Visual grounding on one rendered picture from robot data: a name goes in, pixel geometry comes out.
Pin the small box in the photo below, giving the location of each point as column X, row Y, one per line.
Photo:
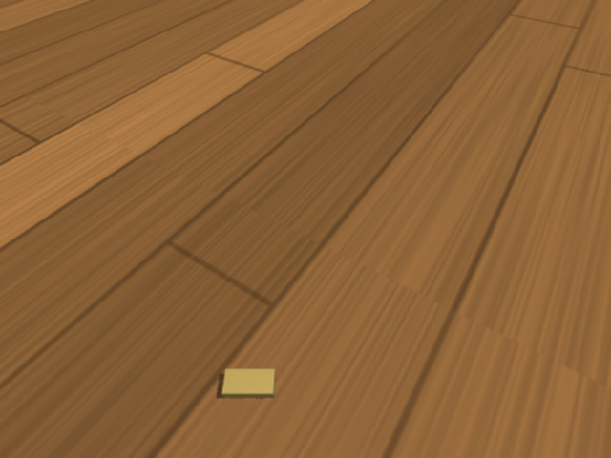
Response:
column 249, row 383

